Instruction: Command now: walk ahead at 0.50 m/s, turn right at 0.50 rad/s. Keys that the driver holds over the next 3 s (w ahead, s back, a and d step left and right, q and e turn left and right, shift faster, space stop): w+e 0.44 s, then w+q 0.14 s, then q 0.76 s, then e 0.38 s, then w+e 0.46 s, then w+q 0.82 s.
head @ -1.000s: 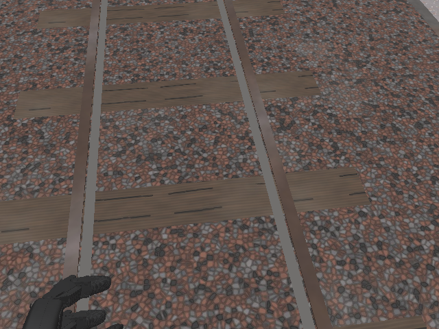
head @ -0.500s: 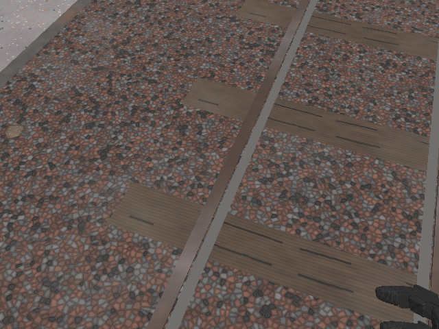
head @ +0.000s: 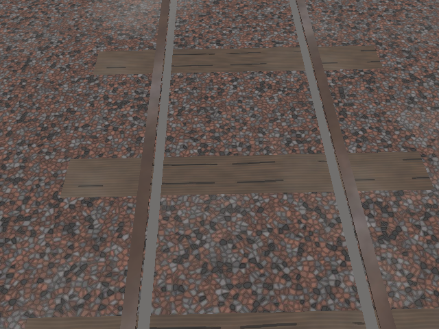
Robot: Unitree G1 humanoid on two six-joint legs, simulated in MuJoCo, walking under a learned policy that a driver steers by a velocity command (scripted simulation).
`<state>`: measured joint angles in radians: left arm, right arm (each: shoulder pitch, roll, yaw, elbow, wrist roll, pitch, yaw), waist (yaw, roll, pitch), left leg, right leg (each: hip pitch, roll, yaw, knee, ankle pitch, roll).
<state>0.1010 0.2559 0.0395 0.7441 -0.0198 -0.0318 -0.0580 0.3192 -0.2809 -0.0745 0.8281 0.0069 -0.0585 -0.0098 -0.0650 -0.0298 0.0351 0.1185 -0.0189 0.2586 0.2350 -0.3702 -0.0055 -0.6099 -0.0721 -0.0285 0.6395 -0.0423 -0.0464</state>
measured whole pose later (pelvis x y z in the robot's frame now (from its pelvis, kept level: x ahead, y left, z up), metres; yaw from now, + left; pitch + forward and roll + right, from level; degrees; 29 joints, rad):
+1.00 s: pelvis +0.50 -0.07 +0.00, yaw -6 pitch +2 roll +0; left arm 0.06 0.27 0.04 0.66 0.02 -0.05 0.02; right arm 0.29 -0.32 -0.08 0.77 0.02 0.02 -0.04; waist -0.07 0.00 0.02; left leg -0.25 -0.12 -0.21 0.59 -0.39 0.03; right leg -0.38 0.04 0.09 0.46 -0.09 0.00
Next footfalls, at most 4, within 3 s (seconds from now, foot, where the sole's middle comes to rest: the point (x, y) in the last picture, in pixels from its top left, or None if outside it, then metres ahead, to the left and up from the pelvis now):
0.06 right None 0.20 -0.11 -0.77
0.54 left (208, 312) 0.52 0.04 -0.77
0.98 right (281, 279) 0.61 -0.19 -0.77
1.40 left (197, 299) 0.56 0.07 -0.77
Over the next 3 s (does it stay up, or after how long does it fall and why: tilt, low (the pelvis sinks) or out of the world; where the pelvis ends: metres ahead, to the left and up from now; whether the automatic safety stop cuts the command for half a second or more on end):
stays up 1.09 -0.21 0.01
